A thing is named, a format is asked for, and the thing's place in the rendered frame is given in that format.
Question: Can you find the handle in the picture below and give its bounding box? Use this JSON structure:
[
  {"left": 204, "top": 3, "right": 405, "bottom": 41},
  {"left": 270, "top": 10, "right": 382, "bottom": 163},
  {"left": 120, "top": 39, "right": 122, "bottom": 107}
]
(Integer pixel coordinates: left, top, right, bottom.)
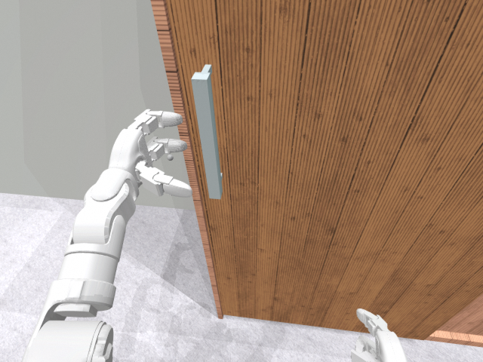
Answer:
[{"left": 191, "top": 64, "right": 223, "bottom": 199}]

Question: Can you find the robot right hand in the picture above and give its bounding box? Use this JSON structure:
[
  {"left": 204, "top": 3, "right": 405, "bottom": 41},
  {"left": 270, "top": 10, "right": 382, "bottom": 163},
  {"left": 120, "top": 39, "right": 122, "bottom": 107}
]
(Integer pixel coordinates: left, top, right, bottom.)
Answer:
[{"left": 351, "top": 308, "right": 408, "bottom": 362}]

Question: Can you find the robot left upper arm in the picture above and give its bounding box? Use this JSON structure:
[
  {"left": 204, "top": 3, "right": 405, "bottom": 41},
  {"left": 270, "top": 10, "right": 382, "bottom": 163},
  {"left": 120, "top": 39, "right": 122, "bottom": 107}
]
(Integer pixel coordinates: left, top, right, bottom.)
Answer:
[{"left": 26, "top": 321, "right": 113, "bottom": 362}]

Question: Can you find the wardrobe door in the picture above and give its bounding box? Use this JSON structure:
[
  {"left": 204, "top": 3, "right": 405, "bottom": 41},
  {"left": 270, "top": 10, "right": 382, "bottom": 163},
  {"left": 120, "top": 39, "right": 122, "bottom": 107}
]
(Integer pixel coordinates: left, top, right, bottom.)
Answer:
[
  {"left": 437, "top": 294, "right": 483, "bottom": 336},
  {"left": 166, "top": 0, "right": 483, "bottom": 340}
]

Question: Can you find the left robot forearm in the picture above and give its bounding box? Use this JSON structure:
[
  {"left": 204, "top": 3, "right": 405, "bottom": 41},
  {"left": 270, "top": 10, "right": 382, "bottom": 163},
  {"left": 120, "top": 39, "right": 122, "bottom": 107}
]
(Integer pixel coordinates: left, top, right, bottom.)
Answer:
[{"left": 21, "top": 168, "right": 139, "bottom": 362}]

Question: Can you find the robot left hand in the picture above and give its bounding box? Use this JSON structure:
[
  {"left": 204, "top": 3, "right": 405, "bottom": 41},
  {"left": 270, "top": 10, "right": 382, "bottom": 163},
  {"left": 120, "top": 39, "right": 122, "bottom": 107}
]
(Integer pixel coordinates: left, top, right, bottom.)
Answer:
[{"left": 108, "top": 109, "right": 192, "bottom": 198}]

